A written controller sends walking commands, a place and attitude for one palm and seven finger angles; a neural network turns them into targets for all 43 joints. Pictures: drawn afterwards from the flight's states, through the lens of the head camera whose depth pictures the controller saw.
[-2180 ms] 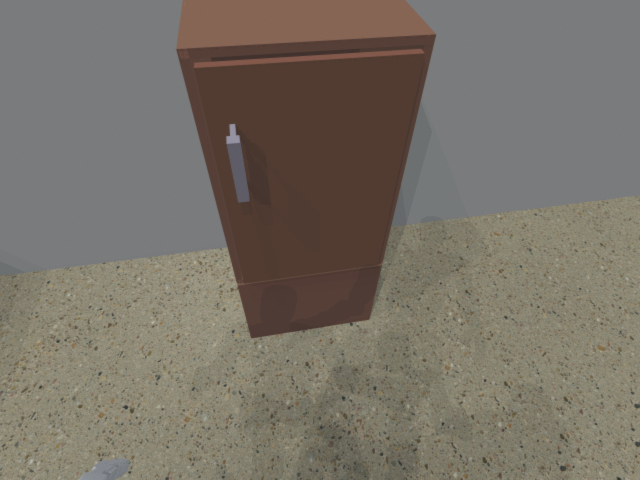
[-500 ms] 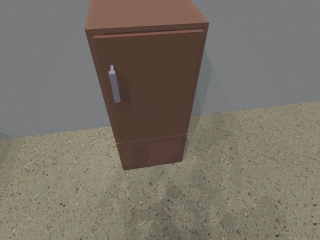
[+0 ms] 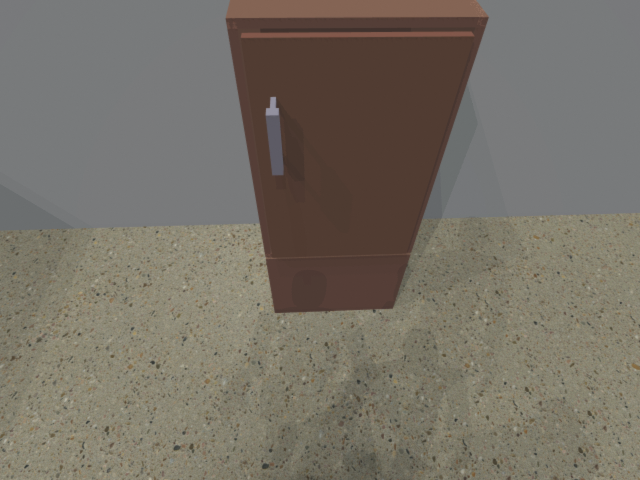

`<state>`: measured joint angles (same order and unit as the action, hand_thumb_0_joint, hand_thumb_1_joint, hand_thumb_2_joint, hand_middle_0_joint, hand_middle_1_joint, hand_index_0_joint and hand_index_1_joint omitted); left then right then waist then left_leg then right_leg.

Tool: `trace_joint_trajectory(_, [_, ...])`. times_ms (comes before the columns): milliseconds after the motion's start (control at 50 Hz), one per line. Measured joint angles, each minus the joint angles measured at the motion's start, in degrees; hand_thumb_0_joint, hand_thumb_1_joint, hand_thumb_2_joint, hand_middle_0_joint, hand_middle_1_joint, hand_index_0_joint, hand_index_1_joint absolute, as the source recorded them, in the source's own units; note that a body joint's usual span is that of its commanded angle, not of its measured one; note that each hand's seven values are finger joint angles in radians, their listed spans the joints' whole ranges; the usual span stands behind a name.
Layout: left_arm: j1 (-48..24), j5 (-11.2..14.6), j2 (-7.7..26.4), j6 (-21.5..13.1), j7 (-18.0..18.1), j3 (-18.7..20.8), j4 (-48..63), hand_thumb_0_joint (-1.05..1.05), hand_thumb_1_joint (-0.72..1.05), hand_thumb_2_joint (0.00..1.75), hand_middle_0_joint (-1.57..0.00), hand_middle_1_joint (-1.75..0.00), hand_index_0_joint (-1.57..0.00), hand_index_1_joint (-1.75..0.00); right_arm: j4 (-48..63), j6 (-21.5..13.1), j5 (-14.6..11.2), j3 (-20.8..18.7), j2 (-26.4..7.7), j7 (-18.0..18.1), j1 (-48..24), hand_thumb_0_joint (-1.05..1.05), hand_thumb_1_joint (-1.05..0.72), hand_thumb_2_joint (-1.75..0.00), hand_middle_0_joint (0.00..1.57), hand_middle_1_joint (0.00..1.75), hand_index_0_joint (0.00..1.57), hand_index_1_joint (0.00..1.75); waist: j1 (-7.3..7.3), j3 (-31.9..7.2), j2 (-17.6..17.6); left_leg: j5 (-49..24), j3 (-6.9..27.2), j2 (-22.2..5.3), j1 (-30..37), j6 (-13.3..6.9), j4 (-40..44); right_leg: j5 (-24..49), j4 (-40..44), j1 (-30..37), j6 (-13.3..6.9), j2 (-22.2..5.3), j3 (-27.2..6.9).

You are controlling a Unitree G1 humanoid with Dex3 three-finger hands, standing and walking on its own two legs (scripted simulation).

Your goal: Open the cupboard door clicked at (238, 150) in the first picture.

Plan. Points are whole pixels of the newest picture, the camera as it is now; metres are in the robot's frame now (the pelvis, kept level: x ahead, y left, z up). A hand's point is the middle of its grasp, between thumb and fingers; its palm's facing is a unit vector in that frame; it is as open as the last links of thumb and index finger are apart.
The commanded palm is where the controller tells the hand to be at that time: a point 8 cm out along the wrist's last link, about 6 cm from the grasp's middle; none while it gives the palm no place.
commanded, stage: take the last steps up to it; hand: left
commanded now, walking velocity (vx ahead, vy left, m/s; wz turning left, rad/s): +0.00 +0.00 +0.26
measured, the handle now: (275, 136) +0.68 +0.14 +0.02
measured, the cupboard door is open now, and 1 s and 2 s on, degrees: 0 0 0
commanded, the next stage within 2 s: come to a stop and stand still in 0.46 s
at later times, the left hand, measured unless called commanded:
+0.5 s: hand out of the picture +0.06 +0.17 -0.16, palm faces +0.04 -0.99 -0.17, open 7.4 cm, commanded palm none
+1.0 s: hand out of the picture +0.13 +0.15 -0.18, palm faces +0.09 -0.97 -0.22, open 7.4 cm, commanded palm none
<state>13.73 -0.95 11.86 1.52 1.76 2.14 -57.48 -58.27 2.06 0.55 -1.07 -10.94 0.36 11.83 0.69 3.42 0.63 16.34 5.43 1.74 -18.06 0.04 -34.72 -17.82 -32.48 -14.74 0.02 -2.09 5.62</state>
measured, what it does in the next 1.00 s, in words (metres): walks ahead: right foot, then left foot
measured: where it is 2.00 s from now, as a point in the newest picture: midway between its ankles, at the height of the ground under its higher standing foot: outside the picture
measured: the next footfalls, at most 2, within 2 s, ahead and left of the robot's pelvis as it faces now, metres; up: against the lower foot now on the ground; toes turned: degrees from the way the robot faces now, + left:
right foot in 0.56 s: +0.14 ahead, -0.14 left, +0.00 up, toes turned -3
left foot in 0.82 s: +0.17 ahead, +0.07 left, +0.00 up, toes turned +6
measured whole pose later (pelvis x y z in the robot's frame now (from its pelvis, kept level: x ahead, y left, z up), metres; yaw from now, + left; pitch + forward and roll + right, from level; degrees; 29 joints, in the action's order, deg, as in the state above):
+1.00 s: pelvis +0.10 -0.04 +0.00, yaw +1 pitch -2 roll +1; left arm 12.5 -1.0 9.8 2.0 2.4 1.9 -59.5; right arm -58.6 1.1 0.7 -1.8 -9.2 1.7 8.1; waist 1.9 5.3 -1.6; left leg 14.7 -6.9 -0.5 -15.5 -2.0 -31.8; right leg -18.7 -35.0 -14.4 -0.5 -2.4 4.3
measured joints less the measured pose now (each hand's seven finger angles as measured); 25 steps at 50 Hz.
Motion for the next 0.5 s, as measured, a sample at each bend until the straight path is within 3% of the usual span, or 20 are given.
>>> trace_joint_trajectory(60, [0.61,-0.4,-0.11,-0.21,0.16,0.08,0.48,0.0,0.9,0.9,-0.2,-0.3,-0.2,-0.3,0.55,0.71,0.11,-0.98,-0.72,0.03,-0.02,0.01,-0.91,-0.9,0.21,0.29,0.2,0.3,-0.11,0.02,-0.23,7.48,-3.33,-0.57,-3.33,0.01,-10.6,-0.53,-0.41,0.57,-0.21,-1.12,1.64])
trace_joint_trajectory(100, [0.86,-0.73,-0.19,-0.37,0.16,0.03,0.27,0.0,0.9,0.9,-0.2,-0.3,-0.2,-0.3,0.52,0.64,0.08,-1.37,-1.16,0.03,-0.22,0.01,-0.91,-0.9,0.21,0.29,0.2,0.3,-0.08,0.16,-0.61,9.77,-5.82,-1.51,-3.23,0.2,-12.75,-0.7,-0.33,1.43,0.16,-2.03,2.49])
trace_joint_trajectory(140, [1.47,-0.69,-0.06,-0.47,-0.04,-0.09,-0.31,0.0,0.9,0.9,-0.2,-0.3,-0.2,-0.3,0.42,-0.11,0.2,-1.26,-1.32,-0.01,-0.02,0.01,-0.91,-0.9,0.2,0.29,0.2,0.3,-0.09,-0.26,-1.28,6.74,-7.99,-2.37,-0.11,0.18,-6.34,-1.32,-1.04,1.87,0.92,-2.96,3.01])
trace_joint_trajectory(180, [2.27,-0.37,-0.01,-0.05,-0.36,-0.21,-1.04,0.0,0.9,0.9,-0.2,-0.3,-0.2,-0.3,0.35,-1.38,0.64,-1.01,-1.41,0.0,0.66,0.0,-0.91,-0.9,0.2,0.29,0.2,0.3,-0.2,-1.29,-1.43,2.81,-7.95,-2.59,1.9,-1.02,-0.88,-4.27,-4.12,0.83,1.32,-3.13,2.93])
trace_joint_trajectory(240, [3.05,-0.78,0.32,0.95,-0.89,-0.04,-2.5,0.0,0.91,0.9,-0.2,-0.3,-0.2,-0.29,0.03,-2.32,1.24,-0.4,0.0,0.28,1.58,0.0,-0.91,-0.9,0.2,0.29,0.2,0.3,0.02,-1.96,-2.9,2.21,-9.2,-2.12,3.52,-2.05,0.65,-9.71,-15.14,-3.56,0.25,-1.47,-1.2])
trace_joint_trajectory(320, [3.75,-0.94,0.17,0.71,-1.95,0.18,-3.41,0.0,0.91,0.9,-0.2,-0.3,-0.2,-0.29,-0.7,-3.25,1.09,0.29,1.69,0.92,4.08,0.0,-0.9,-0.9,0.2,0.29,0.2,0.3,-0.56,-2.56,-3.09,-0.75,-9.64,-2.45,7.74,-1.64,8.22,-5.5,-23.19,-8.63,0.3,-0.43,-2.52])
trace_joint_trajectory(400, [3.6,-0.7,-0.67,0.76,-2.63,0.27,-3.19,0.0,0.91,0.9,-0.2,-0.3,-0.19,-0.29,-2.22,-3.59,1.01,0.2,2.5,1.28,6.39,0.0,-0.9,-0.9,0.21,0.29,0.2,0.3,-1.19,-2.32,-2.34,-2.05,-9.81,-3.27,10.59,-0.91,12.43,-3.03,-17.91,-9.5,0.93,-1.03,-2.48])
trace_joint_trajectory(500, [2.07,-0.6,-1.85,0.61,-3.19,0.58,-2.72,0.0,0.91,0.9,-0.2,-0.3,-0.19,-0.29,-4.36,-3.02,1.2,-0.79,2.36,1.25,8.4,0.0,-0.9,-0.9,0.21,0.29,0.2,0.3,-2.45,-1.4,-0.98,0.43,-10.02,-5.0,11.52,0.93,10.71,-1.61,-6.63,-6.65,0.89,-1.33,-1.68])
